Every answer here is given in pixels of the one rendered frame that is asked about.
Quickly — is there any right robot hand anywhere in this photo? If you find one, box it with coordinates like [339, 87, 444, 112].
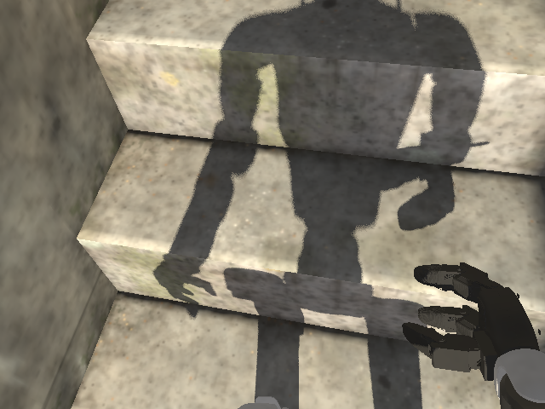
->
[402, 262, 541, 381]

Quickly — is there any robot right forearm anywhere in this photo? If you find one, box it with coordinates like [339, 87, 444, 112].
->
[494, 349, 545, 409]

